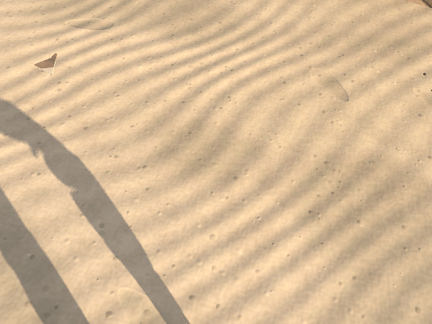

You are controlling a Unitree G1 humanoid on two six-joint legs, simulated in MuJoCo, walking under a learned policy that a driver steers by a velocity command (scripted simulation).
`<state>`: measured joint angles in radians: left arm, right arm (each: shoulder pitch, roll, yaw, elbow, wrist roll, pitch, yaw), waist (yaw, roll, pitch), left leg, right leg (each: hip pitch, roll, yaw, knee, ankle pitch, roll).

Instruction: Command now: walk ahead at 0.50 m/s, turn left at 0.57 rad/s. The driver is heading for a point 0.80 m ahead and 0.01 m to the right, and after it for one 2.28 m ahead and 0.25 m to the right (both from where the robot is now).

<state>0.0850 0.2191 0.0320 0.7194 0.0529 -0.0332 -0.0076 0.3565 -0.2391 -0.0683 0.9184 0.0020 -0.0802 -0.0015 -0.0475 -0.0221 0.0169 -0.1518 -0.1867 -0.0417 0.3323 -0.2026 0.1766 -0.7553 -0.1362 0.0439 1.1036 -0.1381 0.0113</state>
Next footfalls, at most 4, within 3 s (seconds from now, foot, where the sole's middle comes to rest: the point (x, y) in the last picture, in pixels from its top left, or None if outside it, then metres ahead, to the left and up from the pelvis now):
0.30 right None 0.38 -0.10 -0.78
0.74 left None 0.35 0.10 -0.78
1.34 left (154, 289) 0.59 0.17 -0.78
1.84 right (222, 288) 0.59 -0.04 -0.78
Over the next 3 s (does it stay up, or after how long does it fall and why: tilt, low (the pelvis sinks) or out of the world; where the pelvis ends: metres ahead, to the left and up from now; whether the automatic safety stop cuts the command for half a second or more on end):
stays up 0.68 -0.05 0.01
